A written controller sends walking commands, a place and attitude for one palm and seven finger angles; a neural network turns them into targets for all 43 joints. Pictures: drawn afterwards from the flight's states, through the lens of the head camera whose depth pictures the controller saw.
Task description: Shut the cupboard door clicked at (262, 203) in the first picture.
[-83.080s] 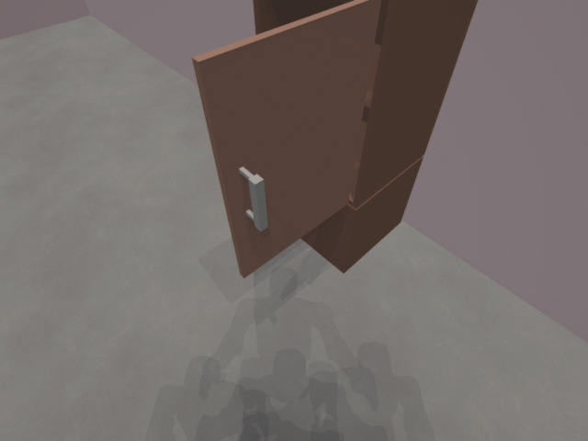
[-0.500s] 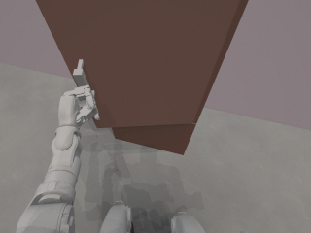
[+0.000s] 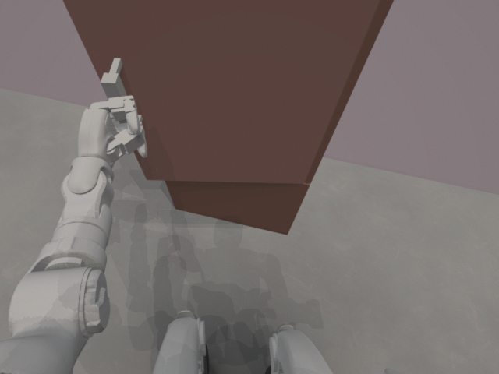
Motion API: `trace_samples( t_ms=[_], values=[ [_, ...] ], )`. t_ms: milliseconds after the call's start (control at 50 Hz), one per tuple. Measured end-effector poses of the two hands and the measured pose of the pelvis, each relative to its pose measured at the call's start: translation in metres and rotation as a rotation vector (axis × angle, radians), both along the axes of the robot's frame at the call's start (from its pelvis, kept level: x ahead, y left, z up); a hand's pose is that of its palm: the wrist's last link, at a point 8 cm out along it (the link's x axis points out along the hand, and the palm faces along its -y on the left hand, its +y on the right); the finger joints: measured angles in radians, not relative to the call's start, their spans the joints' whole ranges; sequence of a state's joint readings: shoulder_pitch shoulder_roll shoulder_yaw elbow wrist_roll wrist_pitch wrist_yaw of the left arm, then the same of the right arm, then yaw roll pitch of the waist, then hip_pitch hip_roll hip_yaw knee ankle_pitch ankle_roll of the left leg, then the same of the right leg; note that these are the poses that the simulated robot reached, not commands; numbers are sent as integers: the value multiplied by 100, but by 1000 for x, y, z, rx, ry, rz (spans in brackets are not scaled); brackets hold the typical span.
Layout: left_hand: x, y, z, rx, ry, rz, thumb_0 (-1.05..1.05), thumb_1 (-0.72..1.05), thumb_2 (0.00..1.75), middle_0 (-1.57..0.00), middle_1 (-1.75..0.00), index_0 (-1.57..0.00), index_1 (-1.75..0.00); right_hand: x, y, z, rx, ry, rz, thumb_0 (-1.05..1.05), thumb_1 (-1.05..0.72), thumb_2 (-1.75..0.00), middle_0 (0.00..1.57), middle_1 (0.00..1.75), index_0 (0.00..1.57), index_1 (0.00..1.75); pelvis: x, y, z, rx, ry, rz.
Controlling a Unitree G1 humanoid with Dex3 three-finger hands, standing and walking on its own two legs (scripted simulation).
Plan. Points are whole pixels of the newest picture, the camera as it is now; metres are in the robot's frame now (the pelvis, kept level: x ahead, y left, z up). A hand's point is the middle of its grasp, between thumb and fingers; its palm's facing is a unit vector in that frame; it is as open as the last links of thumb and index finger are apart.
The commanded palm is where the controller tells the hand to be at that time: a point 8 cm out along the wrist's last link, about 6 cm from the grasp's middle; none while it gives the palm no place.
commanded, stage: push the door shut along its arc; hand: left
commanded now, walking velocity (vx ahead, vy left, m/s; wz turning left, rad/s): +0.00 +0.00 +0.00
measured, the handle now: (126, 103) +0.55 +0.19 +0.07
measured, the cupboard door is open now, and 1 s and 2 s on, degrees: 13 0 0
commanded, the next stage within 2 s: pull the fist back off the door in 1.00 s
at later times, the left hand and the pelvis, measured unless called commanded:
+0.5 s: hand (152, 111) +0.53 +0.15 +0.07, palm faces -0.17 -0.98 -0.05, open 3.2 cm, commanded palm +0.53 +0.17 +0.07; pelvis -0.01 +0.02 -0.02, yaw -1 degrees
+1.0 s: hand (169, 94) +0.56 +0.12 +0.08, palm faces -0.24 -0.97 -0.04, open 3.2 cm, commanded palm +0.60 +0.13 +0.07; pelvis -0.02 +0.01 -0.04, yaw -3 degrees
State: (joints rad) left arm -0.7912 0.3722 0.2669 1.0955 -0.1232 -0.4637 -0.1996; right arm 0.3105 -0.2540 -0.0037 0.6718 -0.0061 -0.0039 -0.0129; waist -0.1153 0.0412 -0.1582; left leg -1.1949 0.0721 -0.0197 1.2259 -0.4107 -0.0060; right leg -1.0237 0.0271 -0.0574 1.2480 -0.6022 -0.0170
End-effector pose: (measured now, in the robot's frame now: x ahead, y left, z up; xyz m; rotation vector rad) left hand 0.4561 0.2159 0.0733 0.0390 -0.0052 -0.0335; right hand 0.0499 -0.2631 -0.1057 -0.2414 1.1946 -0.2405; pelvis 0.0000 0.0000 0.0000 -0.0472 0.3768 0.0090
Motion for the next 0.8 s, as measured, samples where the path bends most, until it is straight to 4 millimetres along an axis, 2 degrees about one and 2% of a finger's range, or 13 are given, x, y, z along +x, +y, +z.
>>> trace_samples(
  t_ms=[260, 420, 620, 800],
  values=[
    [29, 3, 0, -8, 12, -66, 2, 90, 90, -132, -150, -132, -150, -46, 6, -2, -13, 100, -65, 0, -90, -90, 20, 30, 20, 30, -3, 8, -9, -19, 36, -9],
    [48, -3, 1, 0, 22, -109, 2, 90, 90, -131, -150, -132, -150, -58, 12, -3, -24, 120, -70, 0, -90, -90, 20, 30, 20, 30, -6, 14, -14, -32, 56, -6],
    [76, -23, 4, 6, 26, -158, 2, 90, 90, -130, -150, -131, -150, -69, 19, -7, -30, 130, -76, 0, -90, -90, 20, 30, 20, 30, -10, 19, -23, -42, 92, -10],
    [100, -37, 5, 9, 32, -195, 2, 90, 90, -130, -150, -130, -150, -89, 23, -14, -26, 165, -115, 0, -90, -90, 20, 30, 20, 30, -11, 18, -33, -46, 126, -25]
  ],
)
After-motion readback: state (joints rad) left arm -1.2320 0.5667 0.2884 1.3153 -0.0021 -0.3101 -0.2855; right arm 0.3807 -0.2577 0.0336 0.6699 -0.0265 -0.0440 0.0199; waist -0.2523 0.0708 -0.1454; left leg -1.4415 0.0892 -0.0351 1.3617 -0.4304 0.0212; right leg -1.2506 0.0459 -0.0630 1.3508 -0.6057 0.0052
